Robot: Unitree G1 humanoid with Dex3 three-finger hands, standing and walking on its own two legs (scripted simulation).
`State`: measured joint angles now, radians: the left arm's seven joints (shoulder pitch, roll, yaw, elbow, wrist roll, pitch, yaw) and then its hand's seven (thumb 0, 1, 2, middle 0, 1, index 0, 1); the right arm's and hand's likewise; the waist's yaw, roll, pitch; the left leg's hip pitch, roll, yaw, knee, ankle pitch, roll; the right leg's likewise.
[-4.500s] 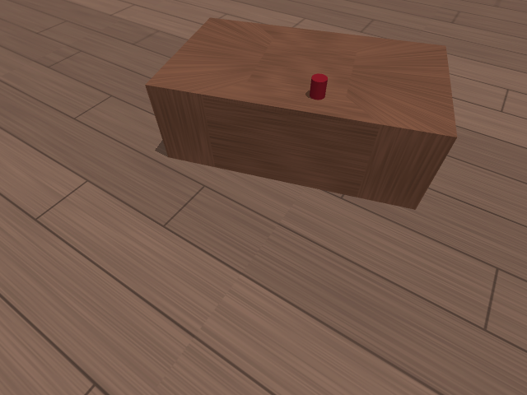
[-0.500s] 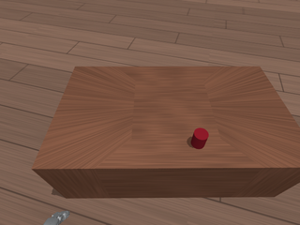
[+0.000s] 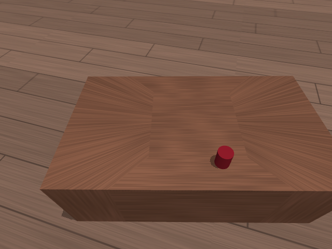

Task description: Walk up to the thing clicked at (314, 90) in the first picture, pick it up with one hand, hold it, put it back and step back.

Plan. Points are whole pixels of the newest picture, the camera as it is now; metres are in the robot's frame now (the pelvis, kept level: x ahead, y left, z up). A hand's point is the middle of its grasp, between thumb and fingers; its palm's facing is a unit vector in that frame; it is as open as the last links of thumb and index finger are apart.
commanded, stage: walk up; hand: right
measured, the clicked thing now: (223, 157) +0.52 -0.22 -0.29
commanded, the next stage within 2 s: stand in 0.28 s
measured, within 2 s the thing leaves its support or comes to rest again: neither
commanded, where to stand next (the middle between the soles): +0.08 -0.01 m, yaw +1 degrees
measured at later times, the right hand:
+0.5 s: hand out of the picture +0.09 -0.25 -0.16, palm faces -0.03 +0.94 -0.33, open 7.4 cm
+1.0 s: hand out of the picture +0.11 -0.25 -0.16, palm faces -0.05 +0.94 -0.33, open 7.4 cm
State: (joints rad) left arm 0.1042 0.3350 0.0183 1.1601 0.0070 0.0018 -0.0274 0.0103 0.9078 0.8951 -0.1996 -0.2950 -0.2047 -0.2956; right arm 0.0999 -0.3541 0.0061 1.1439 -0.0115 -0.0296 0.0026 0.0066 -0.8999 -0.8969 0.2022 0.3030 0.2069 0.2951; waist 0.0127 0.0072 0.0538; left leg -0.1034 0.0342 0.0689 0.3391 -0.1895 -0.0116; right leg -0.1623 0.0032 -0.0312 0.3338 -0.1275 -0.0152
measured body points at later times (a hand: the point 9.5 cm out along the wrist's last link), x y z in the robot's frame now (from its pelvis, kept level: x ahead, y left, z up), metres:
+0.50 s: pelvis +0.01 +0.00 +0.00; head +0.02 +0.00 +0.45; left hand +0.10 +0.30 -0.13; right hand +0.09 -0.29 -0.13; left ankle +0.00 +0.12 -0.75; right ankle +0.04 -0.11 -0.75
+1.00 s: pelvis +0.03 +0.00 +0.00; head +0.03 +0.00 +0.45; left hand +0.10 +0.30 -0.13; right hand +0.11 -0.29 -0.13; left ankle +0.00 +0.12 -0.75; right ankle +0.04 -0.11 -0.75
